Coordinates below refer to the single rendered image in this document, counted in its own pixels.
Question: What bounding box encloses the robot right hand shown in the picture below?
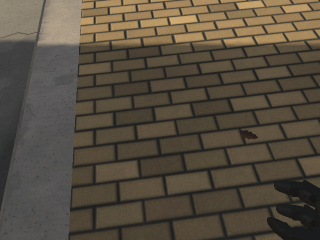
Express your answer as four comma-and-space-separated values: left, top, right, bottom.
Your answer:
267, 180, 320, 240

